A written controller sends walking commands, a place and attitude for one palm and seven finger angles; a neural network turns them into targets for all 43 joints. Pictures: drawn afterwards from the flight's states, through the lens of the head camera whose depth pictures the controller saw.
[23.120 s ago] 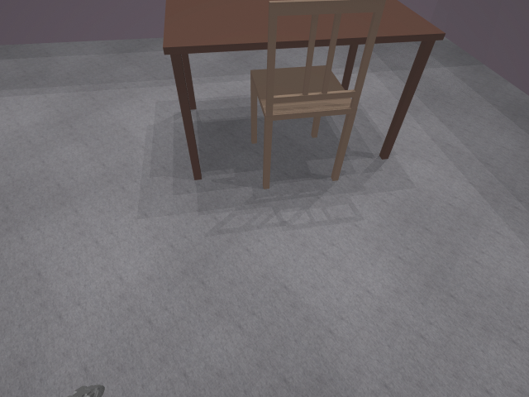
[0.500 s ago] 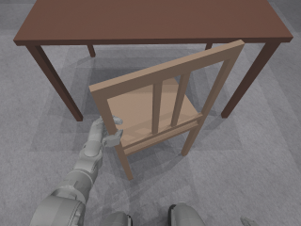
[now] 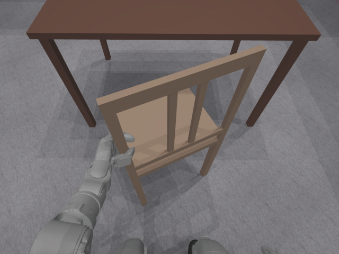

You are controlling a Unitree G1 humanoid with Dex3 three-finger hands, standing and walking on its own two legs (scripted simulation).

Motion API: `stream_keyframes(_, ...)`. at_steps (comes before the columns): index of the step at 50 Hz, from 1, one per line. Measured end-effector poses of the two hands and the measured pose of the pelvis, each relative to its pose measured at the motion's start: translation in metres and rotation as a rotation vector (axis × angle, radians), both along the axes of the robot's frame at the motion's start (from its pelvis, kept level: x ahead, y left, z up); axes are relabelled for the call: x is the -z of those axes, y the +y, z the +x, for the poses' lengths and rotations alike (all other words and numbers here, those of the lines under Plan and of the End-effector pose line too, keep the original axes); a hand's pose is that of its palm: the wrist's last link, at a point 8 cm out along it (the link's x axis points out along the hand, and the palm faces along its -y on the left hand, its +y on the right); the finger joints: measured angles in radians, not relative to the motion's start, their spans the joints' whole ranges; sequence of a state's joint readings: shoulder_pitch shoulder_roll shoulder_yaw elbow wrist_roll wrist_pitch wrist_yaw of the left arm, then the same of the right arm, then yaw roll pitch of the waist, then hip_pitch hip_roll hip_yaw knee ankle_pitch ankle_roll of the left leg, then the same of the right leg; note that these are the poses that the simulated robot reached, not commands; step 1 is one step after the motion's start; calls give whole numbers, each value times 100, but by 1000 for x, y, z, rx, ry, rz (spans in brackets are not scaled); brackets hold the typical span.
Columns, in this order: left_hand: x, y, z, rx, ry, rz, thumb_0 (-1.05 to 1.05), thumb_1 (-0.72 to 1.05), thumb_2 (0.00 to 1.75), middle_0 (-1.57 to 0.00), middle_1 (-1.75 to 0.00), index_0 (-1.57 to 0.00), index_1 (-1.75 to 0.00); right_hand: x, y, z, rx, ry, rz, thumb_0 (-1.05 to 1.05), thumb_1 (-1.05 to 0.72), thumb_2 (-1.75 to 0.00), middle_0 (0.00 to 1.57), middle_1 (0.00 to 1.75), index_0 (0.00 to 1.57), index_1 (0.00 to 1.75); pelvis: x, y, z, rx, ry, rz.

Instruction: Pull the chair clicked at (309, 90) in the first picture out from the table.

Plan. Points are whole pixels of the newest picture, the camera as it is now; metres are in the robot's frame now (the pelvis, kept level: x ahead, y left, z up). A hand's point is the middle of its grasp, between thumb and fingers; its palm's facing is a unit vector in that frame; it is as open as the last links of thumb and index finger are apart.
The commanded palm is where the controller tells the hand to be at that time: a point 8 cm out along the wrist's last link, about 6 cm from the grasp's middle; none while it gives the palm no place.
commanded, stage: step backward, pulling the chair out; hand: left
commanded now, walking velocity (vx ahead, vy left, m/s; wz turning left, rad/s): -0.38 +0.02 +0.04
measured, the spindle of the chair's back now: (171, 126) +0.46 +0.02 -0.05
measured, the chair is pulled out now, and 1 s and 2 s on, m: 0.33 0.52 0.53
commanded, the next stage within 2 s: stop walking, hand still on the chair in 0.56 s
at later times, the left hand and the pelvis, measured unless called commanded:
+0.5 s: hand (120, 191) +0.26 +0.14 -0.06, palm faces +0.02 -0.98 -0.21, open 5.7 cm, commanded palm +0.27 +0.19 -0.05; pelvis -0.10 -0.01 +0.00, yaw +0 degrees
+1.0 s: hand (112, 236) +0.16 +0.14 -0.05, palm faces +0.02 -0.98 -0.22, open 5.7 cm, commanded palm +0.14 +0.19 -0.04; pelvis -0.12 -0.01 +0.00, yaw +0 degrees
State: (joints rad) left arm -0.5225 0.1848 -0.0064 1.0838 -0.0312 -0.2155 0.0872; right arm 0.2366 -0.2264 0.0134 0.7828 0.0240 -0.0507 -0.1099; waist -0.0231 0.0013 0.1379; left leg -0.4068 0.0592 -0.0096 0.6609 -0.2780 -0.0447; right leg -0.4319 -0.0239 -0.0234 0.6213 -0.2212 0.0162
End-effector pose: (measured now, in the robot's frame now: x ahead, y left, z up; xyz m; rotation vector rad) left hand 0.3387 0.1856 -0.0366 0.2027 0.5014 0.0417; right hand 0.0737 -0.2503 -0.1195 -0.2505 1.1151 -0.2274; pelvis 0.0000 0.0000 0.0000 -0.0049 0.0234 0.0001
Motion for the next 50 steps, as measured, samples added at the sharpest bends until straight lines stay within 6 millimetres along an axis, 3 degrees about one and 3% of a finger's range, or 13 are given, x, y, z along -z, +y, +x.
stream_keyframes(6,0,-3,-22,-28,-4,15,0,58,72,-24,-120,-50,-145,7,-6,-18,28,-30,29,0,-90,-89,20,30,21,30,3,-9,-28,-12,-5,5)
stream_keyframes(16,-1,0,-65,7,8,-4,0,61,71,-19,-121,-50,-145,-7,-12,-68,13,-13,-54,0,-90,-89,20,30,20,30,0,8,-65,-15,-1,13)
stream_keyframes(27,-2,1,-106,-39,10,9,0,59,73,-20,-120,-50,-145,4,-8,-102,30,-29,23,0,-90,-89,20,30,21,30,1,-10,-104,1,-14,-3)
stream_keyframes(35,-3,4,-134,-25,16,3,1,60,72,-19,-119,-50,-145,-6,-16,-126,40,-58,-42,0,-90,-89,20,30,20,30,2,3,-122,5,-36,5)
stream_keyframes(41,-4,4,-161,6,-7,17,1,62,73,-18,-120,-49,-144,-11,-3,-126,46,-106,-10,0,-90,-89,20,30,20,30,1,2,-127,13,-77,-11)
stream_keyframes(46,-5,3,-185,-14,-3,22,2,62,74,-18,-120,-49,-144,-5,10,-115,-3,-119,58,0,-90,-89,20,30,20,30,0,-9,-125,-9,-106,5)
stream_keyframes(50,-5,2,-197,-28,-1,18,2,61,75,-18,-120,-49,-144,-7,9,-102,-19,-150,48,1,-90,-89,20,30,20,30,-2,-6,-118,-3,-98,21)
